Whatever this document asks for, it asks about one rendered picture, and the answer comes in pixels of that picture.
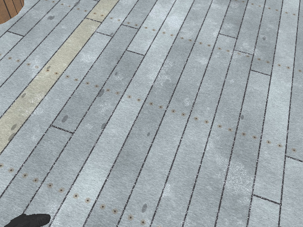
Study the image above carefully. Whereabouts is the robot left hand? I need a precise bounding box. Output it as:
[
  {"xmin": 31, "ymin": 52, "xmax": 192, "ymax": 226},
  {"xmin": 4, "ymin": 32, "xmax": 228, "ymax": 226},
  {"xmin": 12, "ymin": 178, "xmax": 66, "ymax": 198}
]
[{"xmin": 4, "ymin": 214, "xmax": 51, "ymax": 227}]

